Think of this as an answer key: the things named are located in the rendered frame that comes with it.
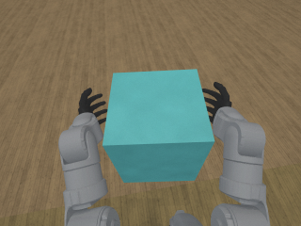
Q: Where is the robot right hand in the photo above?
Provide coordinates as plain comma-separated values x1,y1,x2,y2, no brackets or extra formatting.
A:
202,82,232,123

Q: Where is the robot left hand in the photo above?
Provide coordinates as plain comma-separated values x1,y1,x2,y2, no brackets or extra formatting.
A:
78,88,108,124

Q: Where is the robot left upper arm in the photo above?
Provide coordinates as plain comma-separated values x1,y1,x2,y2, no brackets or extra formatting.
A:
67,205,120,226

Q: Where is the carton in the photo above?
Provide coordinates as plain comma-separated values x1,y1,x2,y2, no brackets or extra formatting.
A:
103,69,215,183

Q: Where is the right robot shin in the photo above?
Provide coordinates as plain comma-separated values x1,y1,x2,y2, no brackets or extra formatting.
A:
175,210,185,215

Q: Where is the robot left forearm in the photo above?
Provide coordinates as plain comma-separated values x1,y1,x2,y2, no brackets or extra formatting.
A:
58,112,108,226

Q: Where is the robot right upper arm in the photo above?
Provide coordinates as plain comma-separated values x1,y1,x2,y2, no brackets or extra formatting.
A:
211,203,269,226

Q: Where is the robot right forearm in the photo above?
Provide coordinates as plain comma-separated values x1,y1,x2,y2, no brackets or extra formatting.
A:
213,106,271,226

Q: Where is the robot right thigh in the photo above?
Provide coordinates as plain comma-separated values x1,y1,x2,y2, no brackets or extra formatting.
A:
169,213,203,226

